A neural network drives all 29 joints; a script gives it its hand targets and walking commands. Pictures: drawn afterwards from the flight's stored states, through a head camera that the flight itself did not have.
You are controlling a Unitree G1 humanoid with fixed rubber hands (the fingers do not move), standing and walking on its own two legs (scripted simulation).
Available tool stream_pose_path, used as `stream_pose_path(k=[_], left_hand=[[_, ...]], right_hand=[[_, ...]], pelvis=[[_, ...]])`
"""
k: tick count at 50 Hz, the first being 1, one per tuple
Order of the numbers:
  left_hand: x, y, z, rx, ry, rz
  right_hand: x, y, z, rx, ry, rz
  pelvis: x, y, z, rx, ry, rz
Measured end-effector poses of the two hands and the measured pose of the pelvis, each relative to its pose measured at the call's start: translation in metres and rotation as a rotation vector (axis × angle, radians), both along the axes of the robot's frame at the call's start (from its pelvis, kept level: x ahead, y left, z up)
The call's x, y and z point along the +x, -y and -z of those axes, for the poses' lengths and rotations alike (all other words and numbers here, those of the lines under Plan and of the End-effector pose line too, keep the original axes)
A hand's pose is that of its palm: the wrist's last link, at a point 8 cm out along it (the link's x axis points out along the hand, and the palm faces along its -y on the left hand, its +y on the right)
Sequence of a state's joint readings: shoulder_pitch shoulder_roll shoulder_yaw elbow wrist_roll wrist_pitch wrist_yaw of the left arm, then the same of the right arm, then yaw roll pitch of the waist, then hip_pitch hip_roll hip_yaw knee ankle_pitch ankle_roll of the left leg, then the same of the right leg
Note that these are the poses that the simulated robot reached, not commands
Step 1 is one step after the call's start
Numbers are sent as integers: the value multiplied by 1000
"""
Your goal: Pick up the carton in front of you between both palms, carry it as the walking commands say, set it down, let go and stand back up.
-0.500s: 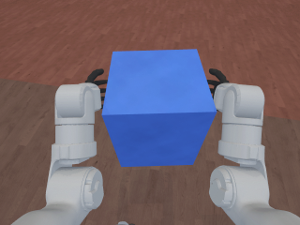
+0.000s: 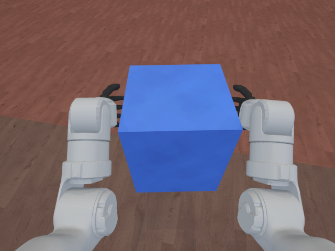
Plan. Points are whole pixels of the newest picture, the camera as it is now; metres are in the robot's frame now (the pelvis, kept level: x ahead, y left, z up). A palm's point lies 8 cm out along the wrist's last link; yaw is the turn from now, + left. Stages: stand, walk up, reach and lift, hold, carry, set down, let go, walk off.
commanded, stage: carry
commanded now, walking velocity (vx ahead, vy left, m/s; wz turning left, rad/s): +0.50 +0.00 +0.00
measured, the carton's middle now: (175, 132) +0.39 +0.00 +0.10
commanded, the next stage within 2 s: none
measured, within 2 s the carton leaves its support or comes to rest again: neither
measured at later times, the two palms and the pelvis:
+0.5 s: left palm (126, 39) +0.68 +0.16 +0.19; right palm (224, 47) +0.65 -0.14 +0.19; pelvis +0.29 +0.04 +0.04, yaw -1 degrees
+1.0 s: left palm (135, 0) +0.93 +0.17 +0.22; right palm out of the picture +0.96 -0.13 +0.22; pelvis +0.57 -0.01 +0.07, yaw +0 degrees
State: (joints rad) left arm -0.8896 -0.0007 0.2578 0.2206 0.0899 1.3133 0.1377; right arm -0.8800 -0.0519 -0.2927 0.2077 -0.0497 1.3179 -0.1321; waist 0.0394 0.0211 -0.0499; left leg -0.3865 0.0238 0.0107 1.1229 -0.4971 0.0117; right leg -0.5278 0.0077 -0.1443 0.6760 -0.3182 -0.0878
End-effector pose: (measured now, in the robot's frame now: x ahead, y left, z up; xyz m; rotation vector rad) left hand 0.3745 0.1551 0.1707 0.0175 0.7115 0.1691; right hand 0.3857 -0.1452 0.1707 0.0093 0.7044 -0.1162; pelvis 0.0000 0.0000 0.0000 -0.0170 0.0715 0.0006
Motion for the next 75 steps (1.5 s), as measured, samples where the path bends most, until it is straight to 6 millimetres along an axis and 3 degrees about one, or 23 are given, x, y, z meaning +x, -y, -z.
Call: stream_pose_path(k=[3, 7, 15, 19, 22, 25, 31, 36, 40, 44, 48, 56, 61, 67, 75], left_hand=[[20, -8, 5, 7, -41, -32], [59, -15, -7, 0, -15, -60], [172, -23, -32, -20, 50, -30], [234, -21, -23, -51, 26, 46], [269, -14, -16, -54, -34, 85], [302, -7, -18, -54, -48, 107], [369, -2, -41, -71, 28, 96], [429, 2, -58, -60, 61, 67], [474, 5, -55, -23, 40, 34], [501, -2, -40, -9, -37, -8], [533, -9, -43, -11, -36, -39], [635, -16, -76, -30, 63, -29], [714, -20, -76, -40, 58, 31], [784, -7, -65, -51, -46, 101], [873, 0, -92, -60, 32, 85]], right_hand=[[34, -9, 1, 4, -40, -30], [80, -17, -10, 12, -15, -44], [178, -23, -37, 8, 49, -4], [221, -22, -29, -29, 25, 39], [239, -16, -17, -43, -35, 71], [262, -10, -17, -42, -49, 94], [331, -4, -43, -29, 28, 105], [401, 1, -58, -18, 59, 77], [462, 3, -51, 11, 40, 14], [509, -5, -41, 20, -38, -35], [553, -13, -46, 24, -39, -61], [645, -18, -79, 29, 60, -31], [705, -21, -82, -8, 57, 11], [747, -10, -65, -35, -47, 73], [837, -3, -94, -27, 30, 89]], pelvis=[[28, 4, -12, 14, -1, 0], [68, 4, -22, 24, -6, -1], [173, -15, -22, 27, -16, 7], [229, -32, -14, 41, 4, 22], [258, -38, -25, 24, 7, 21], [285, -41, -37, 12, 4, 23], [347, -37, -48, 8, -14, 20], [415, -21, -48, 8, -24, 15], [471, -5, -40, -15, -3, -4], [510, 5, -53, 6, 0, -4], [547, 8, -66, 21, -3, -5], [641, -5, -72, 22, -16, 3], [714, -25, -61, 43, 0, 22], [772, -37, -81, 15, 4, 21], [854, -31, -97, 8, -17, 18]])
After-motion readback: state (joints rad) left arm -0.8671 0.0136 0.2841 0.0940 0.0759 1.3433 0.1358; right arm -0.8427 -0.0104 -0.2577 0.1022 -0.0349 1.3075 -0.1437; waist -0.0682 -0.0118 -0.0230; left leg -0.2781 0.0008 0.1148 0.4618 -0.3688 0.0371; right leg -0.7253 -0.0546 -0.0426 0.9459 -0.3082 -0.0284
